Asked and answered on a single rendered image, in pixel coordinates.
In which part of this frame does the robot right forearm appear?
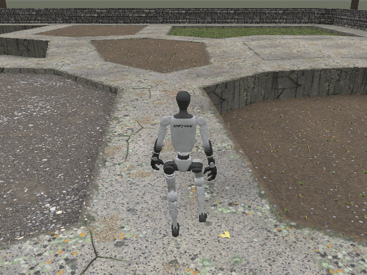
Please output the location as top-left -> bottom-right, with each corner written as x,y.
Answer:
204,140 -> 216,168

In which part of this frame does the robot left hand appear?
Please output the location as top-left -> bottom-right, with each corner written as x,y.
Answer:
151,158 -> 164,170

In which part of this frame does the robot left thigh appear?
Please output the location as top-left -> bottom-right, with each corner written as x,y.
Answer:
163,160 -> 178,203

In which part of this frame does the robot left upper arm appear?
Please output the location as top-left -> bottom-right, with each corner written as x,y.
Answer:
156,116 -> 171,147

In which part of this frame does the robot right upper arm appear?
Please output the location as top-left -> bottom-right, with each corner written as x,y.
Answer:
195,116 -> 210,148

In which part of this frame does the robot head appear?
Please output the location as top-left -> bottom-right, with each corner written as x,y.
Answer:
174,91 -> 193,119

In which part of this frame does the robot left forearm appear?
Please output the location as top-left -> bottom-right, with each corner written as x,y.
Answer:
151,138 -> 162,161

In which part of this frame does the robot right hand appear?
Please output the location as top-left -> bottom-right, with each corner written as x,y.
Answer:
204,166 -> 217,181

